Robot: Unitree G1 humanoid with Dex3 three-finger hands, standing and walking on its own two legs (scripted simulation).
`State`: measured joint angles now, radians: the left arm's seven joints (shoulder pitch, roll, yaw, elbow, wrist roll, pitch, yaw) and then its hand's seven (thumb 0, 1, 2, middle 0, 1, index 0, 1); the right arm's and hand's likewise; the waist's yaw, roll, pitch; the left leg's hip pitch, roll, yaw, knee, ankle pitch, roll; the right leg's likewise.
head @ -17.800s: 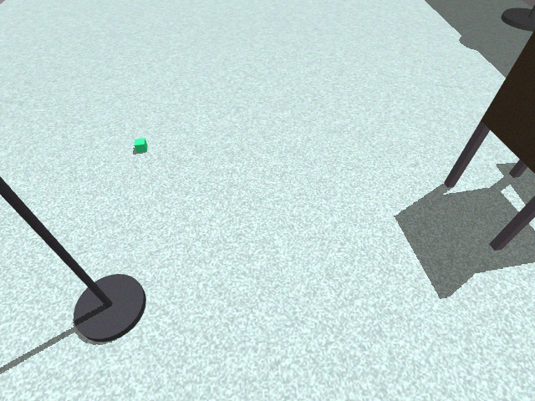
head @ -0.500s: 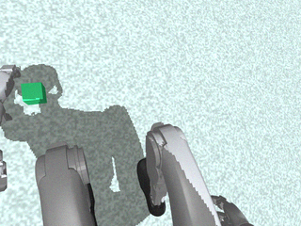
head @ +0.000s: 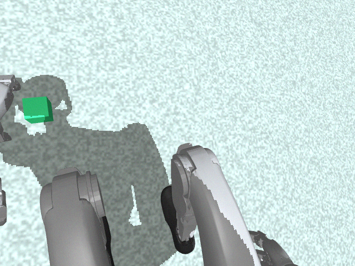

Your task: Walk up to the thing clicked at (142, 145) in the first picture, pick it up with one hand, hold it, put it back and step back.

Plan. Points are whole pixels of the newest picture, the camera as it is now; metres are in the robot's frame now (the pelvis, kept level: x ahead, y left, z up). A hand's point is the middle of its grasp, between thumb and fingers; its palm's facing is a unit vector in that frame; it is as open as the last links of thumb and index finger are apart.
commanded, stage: rise first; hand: left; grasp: from above
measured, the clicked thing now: (38, 110) +0.50 +0.26 -0.30
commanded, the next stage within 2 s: approach in 0.68 s
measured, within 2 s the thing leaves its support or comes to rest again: neither
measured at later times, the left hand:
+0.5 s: hand out of the picture +0.45 +0.30 -0.18, palm faces -0.46 -0.04 -0.89, open 12.3 cm
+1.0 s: hand (8, 109) +0.46 +0.28 -0.17, palm faces -0.44 -0.01 -0.90, open 12.0 cm
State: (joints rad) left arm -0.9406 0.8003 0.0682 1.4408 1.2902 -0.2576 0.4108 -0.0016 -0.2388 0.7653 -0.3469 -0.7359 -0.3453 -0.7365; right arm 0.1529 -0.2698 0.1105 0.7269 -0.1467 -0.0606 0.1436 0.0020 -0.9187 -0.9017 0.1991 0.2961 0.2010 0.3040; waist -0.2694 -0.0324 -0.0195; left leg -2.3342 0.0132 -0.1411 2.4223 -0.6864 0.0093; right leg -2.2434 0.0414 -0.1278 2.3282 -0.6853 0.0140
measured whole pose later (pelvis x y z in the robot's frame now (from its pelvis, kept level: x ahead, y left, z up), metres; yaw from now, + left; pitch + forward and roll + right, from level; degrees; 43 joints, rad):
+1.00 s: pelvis +0.00 +0.00 +0.00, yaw +1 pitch +34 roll -8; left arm -0.99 0.75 -0.02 1.45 1.28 -0.25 0.40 0.00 -0.18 0.72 -0.40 -0.69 -0.40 -0.69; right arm 0.16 -0.27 0.11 0.74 -0.15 -0.07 0.14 0.00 -0.92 -0.90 0.20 0.30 0.20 0.30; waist -0.27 -0.03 -0.05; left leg -2.33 0.01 -0.13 2.40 -0.67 0.01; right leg -2.25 0.04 -0.12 2.32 -0.67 0.01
